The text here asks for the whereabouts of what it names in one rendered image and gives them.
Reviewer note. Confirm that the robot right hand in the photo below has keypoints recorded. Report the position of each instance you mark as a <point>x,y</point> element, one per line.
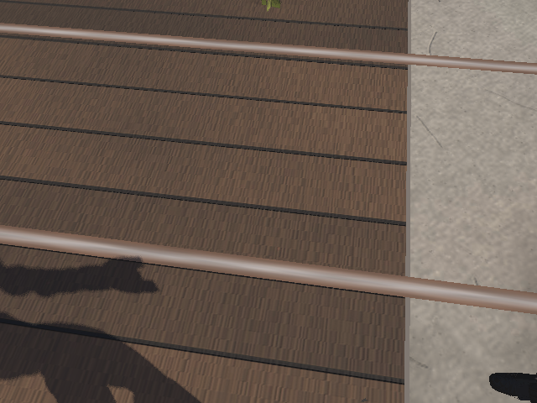
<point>516,384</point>

